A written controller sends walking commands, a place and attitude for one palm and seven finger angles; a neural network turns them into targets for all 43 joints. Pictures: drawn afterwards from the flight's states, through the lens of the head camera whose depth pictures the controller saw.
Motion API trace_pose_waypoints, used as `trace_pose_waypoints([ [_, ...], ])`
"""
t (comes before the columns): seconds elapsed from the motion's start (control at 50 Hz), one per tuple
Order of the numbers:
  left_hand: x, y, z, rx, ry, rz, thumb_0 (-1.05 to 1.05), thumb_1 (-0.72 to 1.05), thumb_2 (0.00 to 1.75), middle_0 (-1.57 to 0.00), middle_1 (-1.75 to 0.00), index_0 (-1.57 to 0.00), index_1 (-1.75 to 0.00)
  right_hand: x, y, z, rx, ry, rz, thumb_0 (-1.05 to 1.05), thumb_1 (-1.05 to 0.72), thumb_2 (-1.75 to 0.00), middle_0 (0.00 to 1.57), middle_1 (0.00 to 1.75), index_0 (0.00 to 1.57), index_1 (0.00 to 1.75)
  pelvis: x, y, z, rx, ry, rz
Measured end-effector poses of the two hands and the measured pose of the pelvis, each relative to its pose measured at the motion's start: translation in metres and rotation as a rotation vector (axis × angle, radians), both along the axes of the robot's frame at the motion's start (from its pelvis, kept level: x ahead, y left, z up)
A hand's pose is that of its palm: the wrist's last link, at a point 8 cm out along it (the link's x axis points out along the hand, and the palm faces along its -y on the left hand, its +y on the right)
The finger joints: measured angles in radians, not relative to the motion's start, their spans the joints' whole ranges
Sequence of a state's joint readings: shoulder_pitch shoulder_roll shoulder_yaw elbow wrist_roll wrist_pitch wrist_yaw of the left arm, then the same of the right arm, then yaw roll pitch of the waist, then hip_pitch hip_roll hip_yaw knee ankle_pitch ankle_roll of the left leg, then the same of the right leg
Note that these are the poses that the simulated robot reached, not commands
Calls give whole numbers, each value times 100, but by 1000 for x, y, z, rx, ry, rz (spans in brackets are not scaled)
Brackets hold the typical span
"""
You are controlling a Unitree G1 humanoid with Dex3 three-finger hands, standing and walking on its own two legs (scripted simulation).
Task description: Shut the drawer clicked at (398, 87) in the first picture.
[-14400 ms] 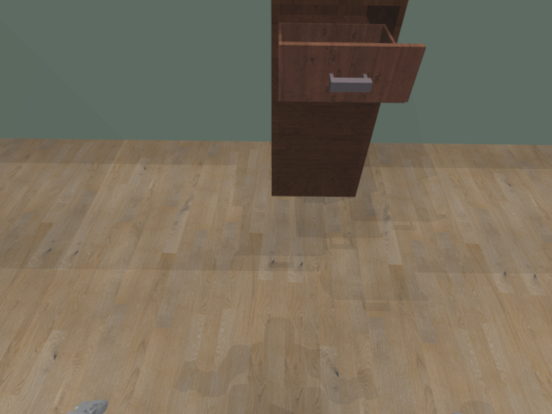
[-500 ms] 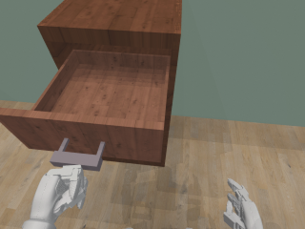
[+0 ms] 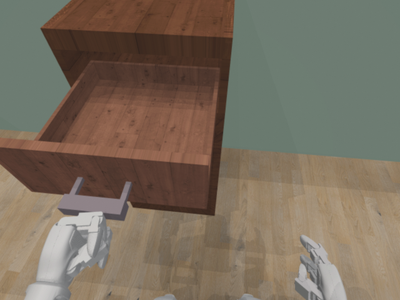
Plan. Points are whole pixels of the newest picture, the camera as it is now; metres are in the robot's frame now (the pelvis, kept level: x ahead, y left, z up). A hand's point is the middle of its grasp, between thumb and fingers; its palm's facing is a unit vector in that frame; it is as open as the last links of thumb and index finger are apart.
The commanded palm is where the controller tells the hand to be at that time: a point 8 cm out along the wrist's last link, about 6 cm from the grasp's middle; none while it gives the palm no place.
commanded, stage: push the drawer shut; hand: left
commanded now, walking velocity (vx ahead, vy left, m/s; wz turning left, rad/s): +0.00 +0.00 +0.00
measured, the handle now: (99, 195) +0.28 +0.20 +0.08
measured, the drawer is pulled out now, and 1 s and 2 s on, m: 0.30 0.21 0.10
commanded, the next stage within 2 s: none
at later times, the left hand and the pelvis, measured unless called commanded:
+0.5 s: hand (106, 228) +0.23 +0.17 +0.07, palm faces -0.05 -1.00 -0.08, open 2.9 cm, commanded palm +0.23 +0.23 +0.08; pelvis -0.01 +0.00 +0.00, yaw +1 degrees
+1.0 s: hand (116, 197) +0.29 +0.17 +0.07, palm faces -0.06 -1.00 -0.06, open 2.9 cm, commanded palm +0.29 +0.23 +0.08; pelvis -0.01 +0.00 +0.01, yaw +0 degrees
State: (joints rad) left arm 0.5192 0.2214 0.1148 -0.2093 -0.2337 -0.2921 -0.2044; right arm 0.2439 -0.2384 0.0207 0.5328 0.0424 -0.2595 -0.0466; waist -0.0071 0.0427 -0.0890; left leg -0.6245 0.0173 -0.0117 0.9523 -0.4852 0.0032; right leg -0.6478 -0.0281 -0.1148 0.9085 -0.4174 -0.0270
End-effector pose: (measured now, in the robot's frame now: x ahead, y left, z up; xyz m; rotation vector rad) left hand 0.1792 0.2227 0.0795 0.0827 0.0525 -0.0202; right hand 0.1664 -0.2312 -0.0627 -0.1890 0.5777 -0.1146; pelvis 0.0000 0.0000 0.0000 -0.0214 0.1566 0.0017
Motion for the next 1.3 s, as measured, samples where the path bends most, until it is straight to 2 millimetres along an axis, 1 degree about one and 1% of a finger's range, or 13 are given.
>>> trace_pose_waypoints([
  [0.2,2,2,-2,0,-6,5,-1,86,94,-140,-160,-140,-160,2,-5,-2,-18,11,14,1,-90,-90,20,30,20,30,0,-2,0,-1,1,11],
  [0.32,10,3,-4,0,-20,-6,-3,83,96,-140,-160,-140,-160,1,-3,-5,-23,28,35,1,-90,-90,20,30,20,30,-3,-3,0,-2,-1,18],
  [0.48,30,7,-4,-3,-22,-31,-3,80,95,-140,-160,-140,-160,-5,-1,-5,-19,38,30,1,-90,-90,20,30,20,30,-7,-2,3,-1,-7,17],
  [0.68,52,9,-3,-16,-25,-36,-2,77,93,-140,-160,-140,-160,-15,-4,-1,-25,54,7,1,-90,-90,20,30,20,30,-9,1,7,2,-14,9],
  [0.84,67,7,-4,-21,-35,-38,-1,77,93,-140,-160,-140,-160,-22,-3,-4,-29,90,4,1,-90,-90,20,30,20,30,-11,4,8,7,-13,6],
  [1.12,109,6,-5,-26,-26,-44,-3,76,93,-140,-160,-140,-160,-31,-3,-10,-24,154,-13,1,-90,-90,20,30,20,30,-10,5,10,9,-1,1],
  [1.3,127,3,-4,-30,-32,-39,-2,78,93,-140,-160,-140,-160,-41,-7,-14,-23,209,-32,1,-90,-90,20,30,20,30,-8,4,12,13,4,-5],
])
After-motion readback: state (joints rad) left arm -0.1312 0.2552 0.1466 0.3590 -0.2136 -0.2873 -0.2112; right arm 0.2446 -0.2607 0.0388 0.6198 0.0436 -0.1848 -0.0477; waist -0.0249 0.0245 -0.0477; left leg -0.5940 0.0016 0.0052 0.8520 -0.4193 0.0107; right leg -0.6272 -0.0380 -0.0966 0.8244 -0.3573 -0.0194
